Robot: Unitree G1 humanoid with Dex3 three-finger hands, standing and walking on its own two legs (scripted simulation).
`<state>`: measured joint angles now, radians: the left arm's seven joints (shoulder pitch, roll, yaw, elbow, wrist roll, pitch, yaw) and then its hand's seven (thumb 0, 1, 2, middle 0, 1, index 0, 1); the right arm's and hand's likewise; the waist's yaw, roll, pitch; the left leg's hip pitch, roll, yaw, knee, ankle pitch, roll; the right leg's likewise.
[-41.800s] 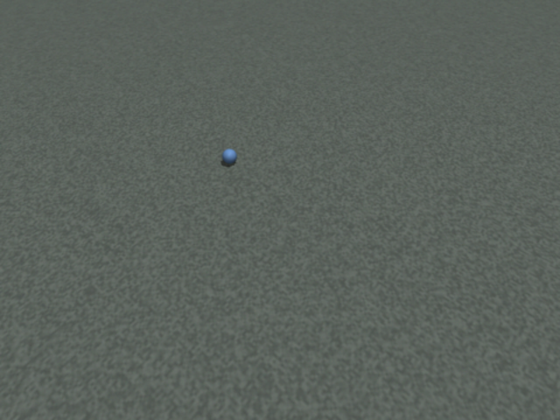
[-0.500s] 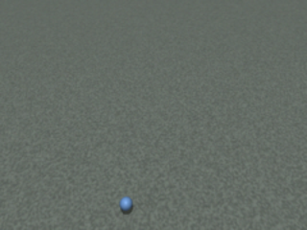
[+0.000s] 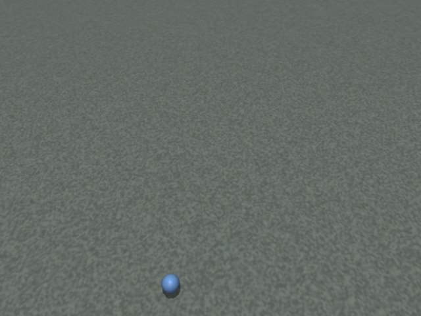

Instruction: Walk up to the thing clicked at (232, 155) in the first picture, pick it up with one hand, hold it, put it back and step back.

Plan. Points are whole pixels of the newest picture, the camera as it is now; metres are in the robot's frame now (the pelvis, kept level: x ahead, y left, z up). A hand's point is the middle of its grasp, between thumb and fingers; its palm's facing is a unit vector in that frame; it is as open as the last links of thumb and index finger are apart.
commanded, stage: stand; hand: left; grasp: from above
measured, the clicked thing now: (170, 283) +0.41 +0.20 -0.74
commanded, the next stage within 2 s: step back in 0.76 s
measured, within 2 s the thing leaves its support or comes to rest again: neither
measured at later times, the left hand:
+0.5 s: hand out of the picture +0.07 +0.25 -0.16, palm faces +0.01 -0.94 -0.34, open 7.4 cm
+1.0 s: hand out of the picture +0.07 +0.29 -0.17, palm faces -0.02 -0.93 -0.37, open 7.4 cm
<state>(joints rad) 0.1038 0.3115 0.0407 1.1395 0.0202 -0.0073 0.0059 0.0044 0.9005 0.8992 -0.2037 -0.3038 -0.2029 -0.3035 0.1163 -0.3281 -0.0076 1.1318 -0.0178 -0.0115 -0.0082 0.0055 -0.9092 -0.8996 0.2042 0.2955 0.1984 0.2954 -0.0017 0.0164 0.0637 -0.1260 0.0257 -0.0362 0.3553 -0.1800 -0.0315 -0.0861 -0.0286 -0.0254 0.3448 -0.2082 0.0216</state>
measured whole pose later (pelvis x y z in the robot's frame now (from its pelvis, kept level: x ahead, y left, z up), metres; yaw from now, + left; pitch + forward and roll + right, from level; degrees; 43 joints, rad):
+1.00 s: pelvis -0.03 +0.02 -0.02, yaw +0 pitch -1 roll -1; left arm 0.07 0.36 0.07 1.00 0.02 0.03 0.01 0.01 0.90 0.90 -0.21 -0.30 -0.20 -0.30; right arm 0.09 -0.41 -0.05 1.02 0.00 0.04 0.02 0.00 -0.91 -0.90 0.20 0.30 0.20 0.30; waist -0.02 0.01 0.17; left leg -0.32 -0.02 -0.03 0.69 -0.32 0.03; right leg -0.28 -0.06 -0.01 0.57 -0.26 0.03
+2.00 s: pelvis -0.27 +0.05 -0.01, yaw +0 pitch -2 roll -1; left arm 0.12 0.38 0.08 0.81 0.01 0.07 0.01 0.01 0.90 0.90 -0.20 -0.30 -0.20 -0.30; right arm 0.18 -0.35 -0.03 0.88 -0.04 0.03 0.00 0.01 -0.91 -0.90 0.21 0.30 0.20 0.30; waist -0.02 -0.03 0.17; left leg -0.28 -0.01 -0.05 0.59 -0.28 0.02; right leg -0.49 0.11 0.14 1.14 -0.50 -0.02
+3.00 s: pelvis -0.61 +0.01 -0.03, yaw -4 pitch -3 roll -2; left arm 0.22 0.35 0.06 0.92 0.04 0.02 0.00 0.01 0.90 0.90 -0.20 -0.30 -0.20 -0.30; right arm 0.08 -0.41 -0.05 0.84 -0.02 0.06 -0.01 0.00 -0.91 -0.90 0.21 0.30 0.20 0.30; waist 0.01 0.07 0.16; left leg -0.46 0.05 -0.07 0.74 -0.34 0.01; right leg -0.19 0.05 0.01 0.63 -0.39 -0.01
